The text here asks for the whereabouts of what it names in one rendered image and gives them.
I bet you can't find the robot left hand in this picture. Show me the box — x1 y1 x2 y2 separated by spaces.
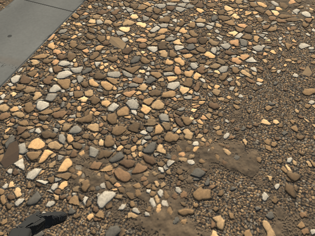
7 211 67 236

